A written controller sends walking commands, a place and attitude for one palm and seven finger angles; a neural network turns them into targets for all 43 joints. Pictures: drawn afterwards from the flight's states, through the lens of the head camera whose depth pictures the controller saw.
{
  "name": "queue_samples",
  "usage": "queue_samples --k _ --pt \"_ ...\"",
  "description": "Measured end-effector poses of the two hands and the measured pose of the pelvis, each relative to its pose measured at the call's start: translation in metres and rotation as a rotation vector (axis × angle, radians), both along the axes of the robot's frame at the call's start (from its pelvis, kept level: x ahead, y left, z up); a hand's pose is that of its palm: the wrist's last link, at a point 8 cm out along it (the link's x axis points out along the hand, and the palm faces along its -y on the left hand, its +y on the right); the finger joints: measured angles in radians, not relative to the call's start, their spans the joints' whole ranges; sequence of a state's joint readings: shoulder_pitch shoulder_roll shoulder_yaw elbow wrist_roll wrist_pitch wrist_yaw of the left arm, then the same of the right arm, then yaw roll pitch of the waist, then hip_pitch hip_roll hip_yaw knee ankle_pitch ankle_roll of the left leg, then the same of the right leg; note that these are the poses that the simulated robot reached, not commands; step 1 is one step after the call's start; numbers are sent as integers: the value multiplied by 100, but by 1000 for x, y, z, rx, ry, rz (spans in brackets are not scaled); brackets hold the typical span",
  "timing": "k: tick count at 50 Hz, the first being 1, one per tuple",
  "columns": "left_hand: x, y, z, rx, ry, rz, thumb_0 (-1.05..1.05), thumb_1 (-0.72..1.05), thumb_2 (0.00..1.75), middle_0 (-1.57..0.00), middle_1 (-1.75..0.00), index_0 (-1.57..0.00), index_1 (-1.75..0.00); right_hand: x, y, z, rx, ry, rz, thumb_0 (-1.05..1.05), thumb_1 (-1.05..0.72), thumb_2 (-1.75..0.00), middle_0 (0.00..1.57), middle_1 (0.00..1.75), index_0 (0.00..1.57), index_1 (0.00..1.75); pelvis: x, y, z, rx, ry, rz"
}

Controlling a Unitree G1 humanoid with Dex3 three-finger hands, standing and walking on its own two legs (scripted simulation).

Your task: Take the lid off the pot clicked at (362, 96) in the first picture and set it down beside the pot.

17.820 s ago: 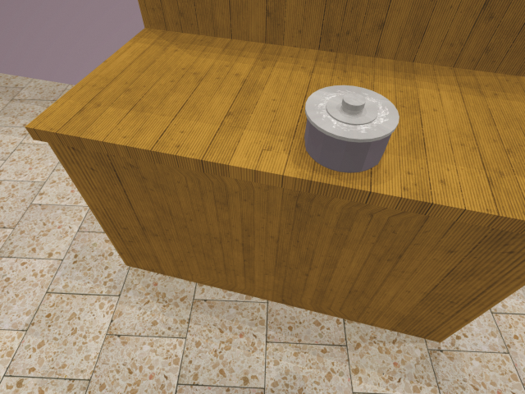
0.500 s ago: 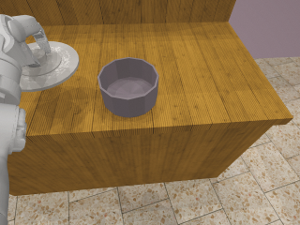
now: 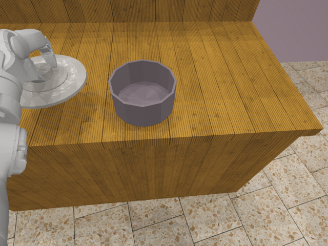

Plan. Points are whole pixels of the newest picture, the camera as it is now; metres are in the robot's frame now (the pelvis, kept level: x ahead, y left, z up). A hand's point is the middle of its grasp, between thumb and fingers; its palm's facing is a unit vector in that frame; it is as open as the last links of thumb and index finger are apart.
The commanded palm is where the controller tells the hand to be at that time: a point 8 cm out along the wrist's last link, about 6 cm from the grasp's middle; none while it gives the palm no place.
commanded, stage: lower the lid onto the table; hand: left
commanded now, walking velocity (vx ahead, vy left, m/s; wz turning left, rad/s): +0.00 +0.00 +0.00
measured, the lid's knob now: (41, 70) +0.51 +0.28 +0.14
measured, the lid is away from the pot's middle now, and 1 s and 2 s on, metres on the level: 0.24 0.23 0.24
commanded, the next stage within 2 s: open the fingers wide in 1.52 s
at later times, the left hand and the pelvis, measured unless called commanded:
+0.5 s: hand (39, 82) +0.47 +0.27 +0.13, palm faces -0.45 -0.13 -0.88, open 7.9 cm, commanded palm +0.50 +0.27 +0.20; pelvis -0.01 +0.01 +0.00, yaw -1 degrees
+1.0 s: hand (51, 88) +0.48 +0.26 +0.10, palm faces -0.48 -0.12 -0.87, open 7.9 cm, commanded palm +0.51 +0.26 +0.17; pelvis +0.00 +0.01 -0.01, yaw -2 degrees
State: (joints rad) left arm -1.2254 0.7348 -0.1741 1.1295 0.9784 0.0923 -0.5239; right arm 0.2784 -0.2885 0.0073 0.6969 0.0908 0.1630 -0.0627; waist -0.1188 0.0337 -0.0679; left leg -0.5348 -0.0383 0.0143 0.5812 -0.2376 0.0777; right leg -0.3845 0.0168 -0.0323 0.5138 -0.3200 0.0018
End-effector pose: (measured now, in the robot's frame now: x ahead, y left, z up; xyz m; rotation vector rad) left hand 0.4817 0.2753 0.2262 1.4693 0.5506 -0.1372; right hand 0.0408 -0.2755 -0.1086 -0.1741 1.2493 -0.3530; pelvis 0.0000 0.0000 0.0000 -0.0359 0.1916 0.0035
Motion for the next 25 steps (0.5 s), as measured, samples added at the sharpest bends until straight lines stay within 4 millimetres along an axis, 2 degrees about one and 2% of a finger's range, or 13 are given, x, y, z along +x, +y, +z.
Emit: queue_samples --k 14,25 --pt "0 -9 -14 -19 -10 -52 -5 27 79 -67 -102 -56 -93 -13 7 -2 2 13 -11 1 -91 -90 21 30 20 30 -5 6 -2 -4 7 -5" --pt "-2 1 -34 -27 36 -23 -5 27 79 -67 -102 -56 -93 -30 6 -2 -19 38 -37 1 -90 -90 21 30 20 30 -7 7 -3 -6 13 -14"
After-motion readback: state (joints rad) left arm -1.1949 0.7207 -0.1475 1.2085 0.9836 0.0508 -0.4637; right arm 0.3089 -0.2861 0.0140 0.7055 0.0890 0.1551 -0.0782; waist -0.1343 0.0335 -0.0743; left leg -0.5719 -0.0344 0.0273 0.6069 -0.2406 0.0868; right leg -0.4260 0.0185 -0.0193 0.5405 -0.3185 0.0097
